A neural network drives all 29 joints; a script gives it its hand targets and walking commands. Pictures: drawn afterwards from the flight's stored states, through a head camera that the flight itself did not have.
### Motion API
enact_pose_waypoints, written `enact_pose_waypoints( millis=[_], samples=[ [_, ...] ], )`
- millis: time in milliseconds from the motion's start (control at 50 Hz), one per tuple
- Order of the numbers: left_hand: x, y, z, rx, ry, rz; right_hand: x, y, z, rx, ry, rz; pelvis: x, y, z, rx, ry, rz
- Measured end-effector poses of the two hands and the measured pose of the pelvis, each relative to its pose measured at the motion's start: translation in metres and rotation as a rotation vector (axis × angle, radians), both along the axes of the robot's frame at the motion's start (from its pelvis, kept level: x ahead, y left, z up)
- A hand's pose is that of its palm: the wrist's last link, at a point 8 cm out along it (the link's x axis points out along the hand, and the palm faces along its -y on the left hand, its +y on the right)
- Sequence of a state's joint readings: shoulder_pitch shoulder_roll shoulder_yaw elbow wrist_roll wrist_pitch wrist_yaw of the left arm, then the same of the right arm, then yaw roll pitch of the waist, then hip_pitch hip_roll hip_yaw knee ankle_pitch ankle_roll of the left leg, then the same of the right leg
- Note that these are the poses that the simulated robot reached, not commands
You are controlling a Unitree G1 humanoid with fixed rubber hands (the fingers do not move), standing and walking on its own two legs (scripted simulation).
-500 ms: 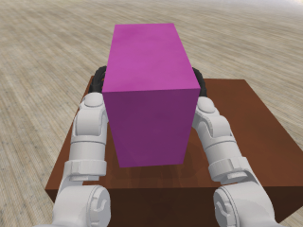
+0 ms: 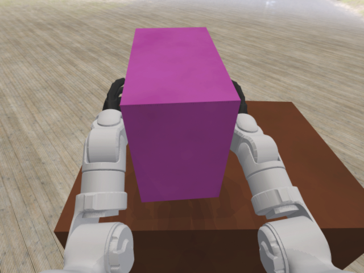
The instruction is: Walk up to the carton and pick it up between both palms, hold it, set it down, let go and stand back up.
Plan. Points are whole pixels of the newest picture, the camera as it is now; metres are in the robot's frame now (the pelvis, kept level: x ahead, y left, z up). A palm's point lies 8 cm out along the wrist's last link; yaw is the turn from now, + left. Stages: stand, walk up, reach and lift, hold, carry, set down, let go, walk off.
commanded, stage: hold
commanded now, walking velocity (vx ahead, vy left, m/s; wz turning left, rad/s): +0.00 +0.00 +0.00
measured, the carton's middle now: (175, 109) +0.40 +0.01 +0.22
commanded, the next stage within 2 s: none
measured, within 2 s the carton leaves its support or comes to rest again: neither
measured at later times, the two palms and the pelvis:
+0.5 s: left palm (111, 113) +0.36 +0.14 +0.23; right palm (236, 115) +0.37 -0.12 +0.22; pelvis +0.01 +0.00 +0.00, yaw +0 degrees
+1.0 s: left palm (111, 113) +0.36 +0.14 +0.23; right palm (236, 114) +0.37 -0.12 +0.23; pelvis +0.00 +0.00 +0.00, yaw +0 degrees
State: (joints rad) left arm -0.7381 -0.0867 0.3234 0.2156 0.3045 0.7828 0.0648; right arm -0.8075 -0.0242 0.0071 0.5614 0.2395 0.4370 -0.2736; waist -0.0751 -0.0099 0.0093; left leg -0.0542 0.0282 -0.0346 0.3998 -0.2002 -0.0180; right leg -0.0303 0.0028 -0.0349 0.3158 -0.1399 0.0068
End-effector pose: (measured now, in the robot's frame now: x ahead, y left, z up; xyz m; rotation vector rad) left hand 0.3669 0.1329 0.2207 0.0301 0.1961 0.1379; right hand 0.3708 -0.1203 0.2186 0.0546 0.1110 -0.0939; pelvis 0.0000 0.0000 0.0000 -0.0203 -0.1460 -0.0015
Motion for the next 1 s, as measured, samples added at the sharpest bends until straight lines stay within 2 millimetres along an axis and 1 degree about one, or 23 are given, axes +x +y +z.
enact_pose_waypoints(
  millis=[80, 180, 260, 440, 540, 600, 680, 840, 920, 1000],
  samples=[
    [-0.0027, 0.0033, 0.0031, -0.001, -0.014, 0.003, -0.001, 0.0031, 0.006, -0.006, -0.015, 0.006, 0.0007, 0.0009, 0.0001, -0.003, -0.006, 0.003],
    [-0.0025, 0.0059, 0.0008, -0.016, 0.003, 0.003, -0.0007, 0.0056, 0.0056, 0.004, 0.003, 0.003, 0.0014, 0.0024, -0.0001, -0.002, -0.009, 0.008],
    [-0.0036, 0.0067, 0.0032, -0.002, -0.011, 0.003, -0.0015, 0.0064, 0.0071, 0.002, -0.011, 0.006, 0.0027, 0.0037, -0.0003, -0.005, -0.009, 0.002],
    [-0.0023, 0.004, 0.0045, 0.007, -0.002, 0.004, -0.0005, 0.0038, 0.0036, 0.009, -0.002, 0.005, 0.0045, 0.005, -0.0006, -0.005, -0.016, 0.001],
    [-0.0042, 0.0016, 0.0077, 0.014, -0.022, 0.001, -0.0027, 0.0016, 0.0055, 0.011, -0.023, 0.006, 0.0055, 0.0045, -0.0006, -0.007, -0.018, 0.001],
    [-0.0043, 0.0006, 0.0061, 0.006, -0.01, 0.0, -0.003, 0.0005, 0.0041, 0.016, -0.01, 0.005, 0.0052, 0.0038, -0.0005, -0.005, -0.024, 0.0],
    [-0.0029, 0.0008, 0.0039, 0.003, 0.003, -0.005, -0.0022, 0.0005, 0.0037, 0.007, 0.003, 0.003, 0.0046, 0.0027, -0.0003, -0.003, -0.02, 0.0],
    [-0.0048, 0.0018, 0.0081, 0.011, -0.019, -0.002, -0.0027, 0.0015, 0.0086, 0.012, -0.02, 0.007, 0.0032, 0.002, -0.0003, -0.005, -0.013, 0.004],
    [-0.0033, 0.0019, 0.004, -0.003, 0.009, -0.002, -0.0016, 0.0015, 0.0057, 0.017, 0.008, 0.004, 0.0023, 0.0017, -0.0002, -0.001, -0.016, 0.004],
    [-0.0044, 0.0025, 0.0062, 0.001, -0.008, -0.002, -0.0024, 0.0021, 0.0078, 0.008, -0.009, 0.006, 0.0025, 0.0012, -0.0004, -0.003, -0.008, 0.004]
  ],
)
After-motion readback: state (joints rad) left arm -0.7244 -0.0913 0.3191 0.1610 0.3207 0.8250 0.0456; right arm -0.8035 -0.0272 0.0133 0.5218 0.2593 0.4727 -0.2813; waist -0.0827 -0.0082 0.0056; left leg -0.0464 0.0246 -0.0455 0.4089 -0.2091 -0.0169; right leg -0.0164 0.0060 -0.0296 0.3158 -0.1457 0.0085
